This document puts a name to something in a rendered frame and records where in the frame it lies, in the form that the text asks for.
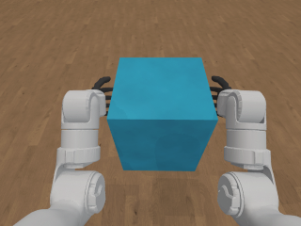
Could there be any left robot hand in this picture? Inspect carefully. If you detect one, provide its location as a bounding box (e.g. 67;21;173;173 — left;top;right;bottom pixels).
92;76;113;116

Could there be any right robot forearm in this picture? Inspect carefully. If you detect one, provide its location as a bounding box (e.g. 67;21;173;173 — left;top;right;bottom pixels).
216;89;279;205

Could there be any left robot forearm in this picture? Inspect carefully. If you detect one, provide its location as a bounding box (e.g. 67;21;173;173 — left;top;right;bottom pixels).
50;89;106;205

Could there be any left robot upper arm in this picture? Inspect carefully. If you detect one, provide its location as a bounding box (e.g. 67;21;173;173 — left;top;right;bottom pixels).
13;170;106;226

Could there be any carton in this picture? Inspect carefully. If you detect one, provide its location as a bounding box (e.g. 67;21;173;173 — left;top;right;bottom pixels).
106;57;218;171

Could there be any right robot upper arm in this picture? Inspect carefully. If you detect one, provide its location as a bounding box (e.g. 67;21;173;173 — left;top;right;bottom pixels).
217;171;301;226

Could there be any right robot hand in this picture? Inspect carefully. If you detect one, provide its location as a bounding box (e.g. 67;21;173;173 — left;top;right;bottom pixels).
209;75;232;118

